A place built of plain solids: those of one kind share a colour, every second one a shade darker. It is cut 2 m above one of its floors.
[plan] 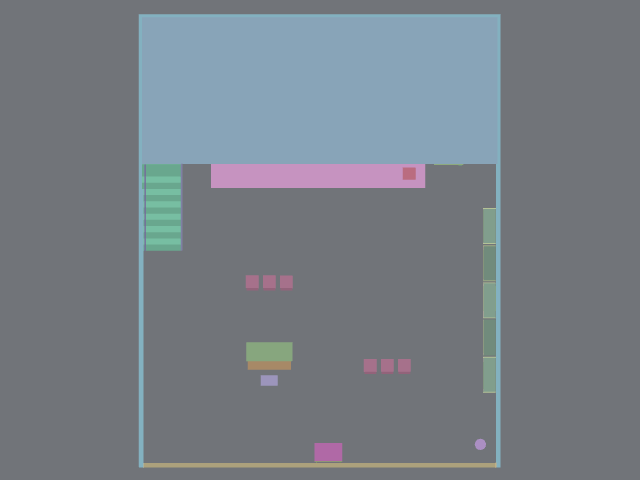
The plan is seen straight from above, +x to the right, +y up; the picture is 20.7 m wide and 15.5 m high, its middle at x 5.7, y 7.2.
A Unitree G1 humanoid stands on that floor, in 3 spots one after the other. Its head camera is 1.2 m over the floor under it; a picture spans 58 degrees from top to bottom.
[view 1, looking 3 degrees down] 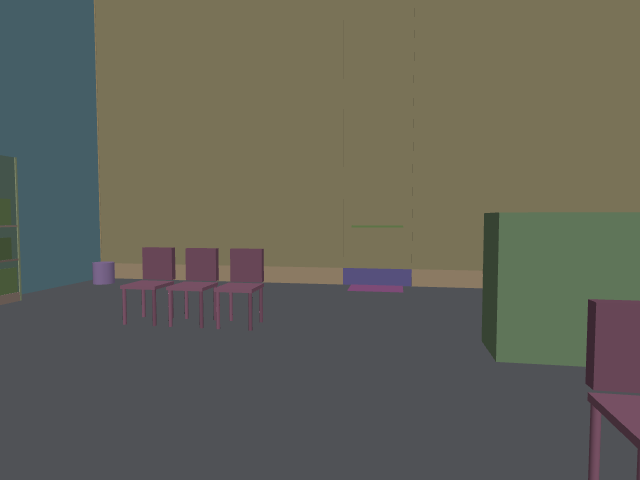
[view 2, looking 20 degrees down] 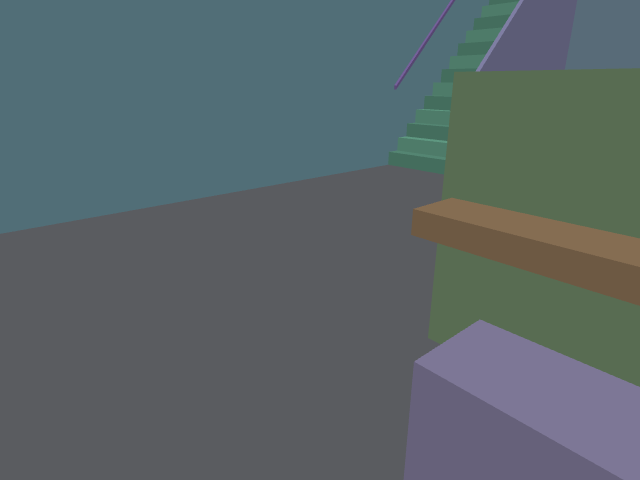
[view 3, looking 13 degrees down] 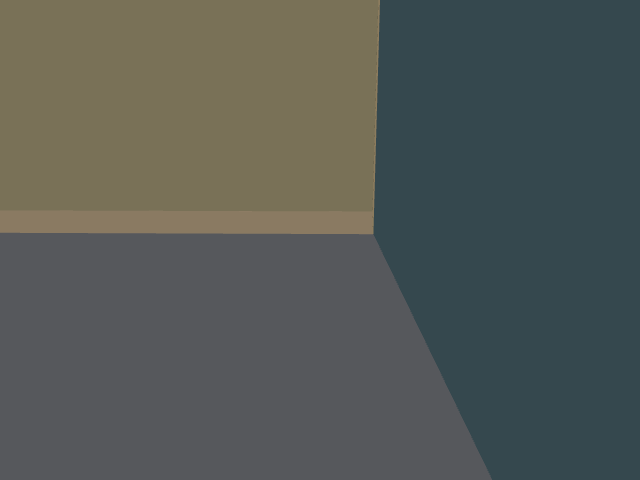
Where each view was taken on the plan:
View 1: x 5.64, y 7.64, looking -80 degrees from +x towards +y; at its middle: window_wall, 7.77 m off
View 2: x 4.37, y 1.65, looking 139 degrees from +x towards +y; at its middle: ground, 3.51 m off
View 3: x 0.60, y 5.55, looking -89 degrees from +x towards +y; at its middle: ground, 5.33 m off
